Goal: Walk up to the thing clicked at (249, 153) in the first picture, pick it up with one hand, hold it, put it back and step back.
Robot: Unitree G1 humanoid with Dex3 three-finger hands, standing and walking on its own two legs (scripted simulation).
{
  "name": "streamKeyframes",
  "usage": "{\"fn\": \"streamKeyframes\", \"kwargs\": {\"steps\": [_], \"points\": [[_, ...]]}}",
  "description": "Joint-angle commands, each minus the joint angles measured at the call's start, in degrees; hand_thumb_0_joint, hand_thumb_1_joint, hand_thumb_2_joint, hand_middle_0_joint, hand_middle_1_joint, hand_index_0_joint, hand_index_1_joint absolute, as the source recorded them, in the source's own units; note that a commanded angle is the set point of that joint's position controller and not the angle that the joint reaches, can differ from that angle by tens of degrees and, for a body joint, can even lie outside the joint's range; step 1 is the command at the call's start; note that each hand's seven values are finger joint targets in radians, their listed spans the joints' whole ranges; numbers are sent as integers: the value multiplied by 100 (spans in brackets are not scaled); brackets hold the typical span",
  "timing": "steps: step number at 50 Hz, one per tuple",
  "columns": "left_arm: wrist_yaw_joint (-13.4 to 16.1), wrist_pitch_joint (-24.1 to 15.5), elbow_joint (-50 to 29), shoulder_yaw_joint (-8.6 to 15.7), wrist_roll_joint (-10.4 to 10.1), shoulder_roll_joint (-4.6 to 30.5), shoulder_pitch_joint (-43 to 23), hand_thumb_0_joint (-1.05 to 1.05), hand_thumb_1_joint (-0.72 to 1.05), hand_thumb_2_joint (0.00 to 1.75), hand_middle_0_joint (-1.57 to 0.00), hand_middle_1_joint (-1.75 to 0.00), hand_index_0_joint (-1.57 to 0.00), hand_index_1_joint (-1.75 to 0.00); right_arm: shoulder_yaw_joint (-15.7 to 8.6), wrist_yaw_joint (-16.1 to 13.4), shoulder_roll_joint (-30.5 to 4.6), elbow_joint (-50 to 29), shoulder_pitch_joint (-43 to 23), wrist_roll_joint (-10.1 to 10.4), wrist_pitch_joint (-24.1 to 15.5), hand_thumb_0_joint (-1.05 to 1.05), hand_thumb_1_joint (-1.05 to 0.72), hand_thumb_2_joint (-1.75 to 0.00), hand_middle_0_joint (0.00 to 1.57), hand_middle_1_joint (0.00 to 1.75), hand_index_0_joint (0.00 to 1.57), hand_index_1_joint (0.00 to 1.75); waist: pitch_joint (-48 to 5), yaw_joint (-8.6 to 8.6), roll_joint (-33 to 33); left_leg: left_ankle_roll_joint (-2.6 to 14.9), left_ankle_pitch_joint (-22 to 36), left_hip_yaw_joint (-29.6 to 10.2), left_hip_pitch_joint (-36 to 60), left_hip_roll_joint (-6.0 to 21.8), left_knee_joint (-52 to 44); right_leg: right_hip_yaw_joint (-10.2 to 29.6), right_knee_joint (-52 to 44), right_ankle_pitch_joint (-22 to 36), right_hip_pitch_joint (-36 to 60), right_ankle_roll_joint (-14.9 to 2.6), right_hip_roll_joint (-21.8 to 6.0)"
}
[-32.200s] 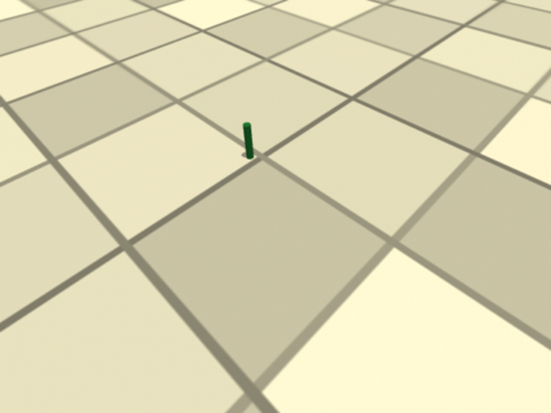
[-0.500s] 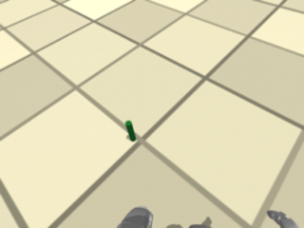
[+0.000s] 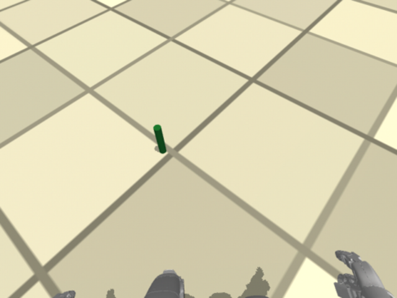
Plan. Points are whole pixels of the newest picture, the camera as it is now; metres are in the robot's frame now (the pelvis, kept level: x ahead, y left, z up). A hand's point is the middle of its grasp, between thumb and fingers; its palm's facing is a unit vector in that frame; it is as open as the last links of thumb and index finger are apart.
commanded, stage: step back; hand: left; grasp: from the side
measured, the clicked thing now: (160, 140) +0.94 +0.25 -0.64
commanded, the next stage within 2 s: stand in 1.18 s
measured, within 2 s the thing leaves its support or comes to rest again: neither
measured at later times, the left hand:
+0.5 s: hand out of the picture -0.05 +0.27 -0.13, palm faces +0.06 -0.93 -0.37, open 7.4 cm
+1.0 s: hand out of the picture +0.00 +0.27 -0.14, palm faces +0.07 -0.94 -0.35, open 7.4 cm
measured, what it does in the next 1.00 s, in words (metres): steps on the spot: left foot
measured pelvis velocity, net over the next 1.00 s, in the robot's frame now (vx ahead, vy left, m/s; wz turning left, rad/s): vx -0.05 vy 0.00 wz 0.08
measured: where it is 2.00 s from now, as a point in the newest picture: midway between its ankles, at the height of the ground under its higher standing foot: outside the picture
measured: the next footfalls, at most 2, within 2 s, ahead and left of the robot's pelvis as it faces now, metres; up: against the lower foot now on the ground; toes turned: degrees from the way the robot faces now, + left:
left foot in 0.26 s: -0.01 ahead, +0.13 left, +0.00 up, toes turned +5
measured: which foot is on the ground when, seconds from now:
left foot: down 0.00-0.00, up 0.02-0.24, down 0.26-1.00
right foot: down 0.00-1.00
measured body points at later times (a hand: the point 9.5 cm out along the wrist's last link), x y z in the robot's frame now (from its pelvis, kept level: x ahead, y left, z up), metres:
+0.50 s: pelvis -0.10 -0.01 +0.01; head -0.09 +0.00 +0.46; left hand -0.06 +0.32 -0.11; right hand -0.01 -0.31 -0.11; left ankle -0.08 +0.12 -0.71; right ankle -0.07 -0.14 -0.71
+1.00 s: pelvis -0.05 +0.00 +0.02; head -0.04 +0.02 +0.47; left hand -0.01 +0.32 -0.11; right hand +0.06 -0.28 -0.10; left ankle -0.05 +0.12 -0.71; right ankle -0.06 -0.13 -0.71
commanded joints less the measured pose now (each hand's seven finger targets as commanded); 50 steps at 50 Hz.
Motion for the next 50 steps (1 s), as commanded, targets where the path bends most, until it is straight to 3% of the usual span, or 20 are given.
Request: {"fn": "streamKeyframes", "kwargs": {"steps": [1, 4, 9, 12, 13, 14, 15, 18, 24, 25, 26, 27, 36, 37, 38, 39, 40, 43, 45, 50], "points": [[71, -121, -502, 622, 105, 2311, 182, 0, 90, 90, -20, -30, -20, -30, -385, -176, -1027, -478, -37, 90, 2, 0, -90, -90, 20, 30, 20, 30, -841, 346, -1815, -68, -2504, -632, -165, -842, 2085, 3133, -2106, 728, -1185, -1810, -2721], [161, -208, -669, 400, 108, 1537, -721, 0, 90, 90, -20, -30, -20, -30, -385, -131, -1088, -148, 452, 163, -15, 0, -90, -90, 20, 30, 20, 30, -718, -257, -730, 5, -1662, -882, -51, -1029, 2947, 1221, -1300, 1910, -994, -1314, -1730], [136, -271, -507, 439, 185, 1551, -113, 0, 90, 90, -20, -30, -20, -30, -349, -17, -955, -119, 371, 13, -166, 0, -90, -90, 20, 30, 20, 30, -937, 213, -1334, -4, -1942, -127, 120, -567, 595, 1117, -1222, 408, 163, -1132, -1536], [51, -178, -422, 330, 79, 1410, -197, 0, 90, 90, -20, -30, -20, -30, -402, -16, -811, 350, 990, -7, -314, 0, -90, -90, 20, 30, 20, 30, -1103, -83, -987, 107, -996, 135, 1821, -689, -2010, 813, -490, 105, -420, -828, -1336], [33, -150, -378, 188, 40, 986, 117, 0, 90, 90, -20, -30, -20, -30, -469, -47, -984, 453, 1084, -105, -372, 0, -90, -90, 20, 30, 20, 30, -1274, -43, -156, 230, -1403, -894, 2641, -217, -2183, 546, 249, -110, -1271, -548, -1038], [13, -160, -409, 74, -74, 696, 72, 0, 90, 90, -20, -30, -20, -30, -492, -40, -1512, 297, 696, -124, -404, 0, -90, -90, 20, 30, 20, 30, -968, -26, 1041, 809, -3248, -3121, 2161, 1172, -2856, -128, 812, -718, -2228, -151, -286], [62, -185, -269, 278, 6, 1351, -374, 0, 90, 90, -20, -30, -20, -30, -568, -6, -1932, 231, 452, -69, -424, 0, -90, -90, 20, 30, 20, 30, -566, -237, 711, 1444, -3856, -3605, 663, 1677, -3013, 310, 1307, -996, -1482, -113, -554], [-83, -223, 33, 253, -90, 1179, -12, 0, 90, 90, -20, -30, -20, -30, -366, -21, -1276, 264, 98, -106, -543, 0, -90, -90, 20, 30, 20, 30, -506, 89, 339, 890, -2579, -1856, 902, 768, -2478, 243, 1072, -155, -1045, -197, -537], [-84, -390, 424, 294, 37, 1011, 390, 0, 90, 90, -20, -30, -20, -30, -384, 72, -1117, 354, 254, -45, -345, 0, -90, -90, 20, 30, 20, 30, -701, 158, 371, 577, -2409, -1009, 336, 382, -1781, -391, -1482, 360, 772, -279, -110], [-38, -441, 483, 354, 96, 1151, 562, 0, 90, 90, -20, -30, -20, -30, -315, 62, -842, 336, 383, -1, -332, 0, -90, -90, 20, 30, 20, 30, -859, 214, -205, 363, -2058, -715, -30, 119, -1010, 355, -1773, 118, 1283, -363, -447], [-3, -474, 484, 437, 122, 1575, 668, 0, 90, 90, -20, -30, -20, -30, -263, 55, -634, 240, 242, 22, -333, 0, -90, -90, 20, 30, 20, 30, -715, 337, -1200, 113, -2171, -268, -830, -623, 153, 2226, -2478, -1662, 1107, -798, -1464], [-11, -497, 347, 463, 123, 1808, 355, 0, 90, 90, -20, -30, -20, -30, -318, 12, -860, 301, 223, 2, -326, 0, -90, -90, 20, 30, 20, 30, -336, 265, -1102, 73, -2130, -480, -558, -558, 832, 2940, -2812, -2546, 194, -1196, -2241], [-59, -436, 179, 171, 17, 1203, -352, 0, 90, 90, -20, -30, -20, -30, -389, 87, -750, 798, 963, -18, -496, 0, -90, -90, 20, 30, 20, 30, -753, -198, -803, 70, -503, 83, 2030, -545, -1383, 415, -1317, 277, -913, -728, -1211], [-69, -406, 215, 86, 0, 1010, -190, 0, 90, 90, -20, -30, -20, -30, -414, 45, -831, 794, 965, -56, -529, 0, -90, -90, 20, 30, 20, 30, -865, -222, -366, 110, -470, -334, 2384, -302, -1685, 170, -794, 504, -1151, -580, -1012], [-83, -381, 220, -4, -97, 723, -160, 0, 90, 90, -20, -30, -20, -30, -421, 9, -1074, 708, 788, -90, -572, 0, -90, -90, 20, 30, 20, 30, -843, -136, 447, 408, -1248, -1846, 2122, 655, -2271, -140, -231, 146, -1411, -270, -507], [-53, -332, 321, 84, -128, 965, -144, 0, 90, 90, -20, -30, -20, -30, -447, 12, -1425, 665, 588, -67, -570, 0, -90, -90, 20, 30, 20, 30, -844, -92, 548, 964, -2355, -2589, 1372, 1272, -2617, -174, 243, -511, -989, -202, -360], [-47, -338, 389, 131, -94, 1137, -127, 0, 90, 90, -20, -30, -20, -30, -470, 21, -1466, 625, 408, -43, -562, 0, -90, -90, 20, 30, 20, 30, -730, -62, 362, 1176, -2168, -2560, 1099, 1337, -2570, -56, 422, -580, -670, -215, -442], [-21, -421, 553, 87, -113, 960, 33, 0, 90, 90, -20, -30, -20, -30, -385, 8, -1228, 679, 266, -53, -581, 0, -90, -90, 20, 30, 20, 30, -870, 37, 735, 846, 21, -1542, 1573, 903, -1971, -93, -535, -54, -443, -251, -497], [22, -519, 723, 109, -73, 1011, 181, 0, 90, 90, -20, -30, -20, -30, -301, 14, -986, 681, 47, 64, -532, 0, -90, -90, 20, 30, 20, 30, -1262, 163, 551, 468, 1632, -807, 1490, 546, -1319, -30, -1454, 1460, 541, -234, -550], [26, -493, 647, 66, -109, 1159, -330, 0, 90, 90, -20, -30, -20, -30, -291, -29, -930, 844, 34, 68, -530, 0, -90, -90, 20, 30, 20, 30, -1280, -16, 8, 267, 970, -430, 1570, 178, -1322, 204, -1045, 2197, 512, -401, -853]]}}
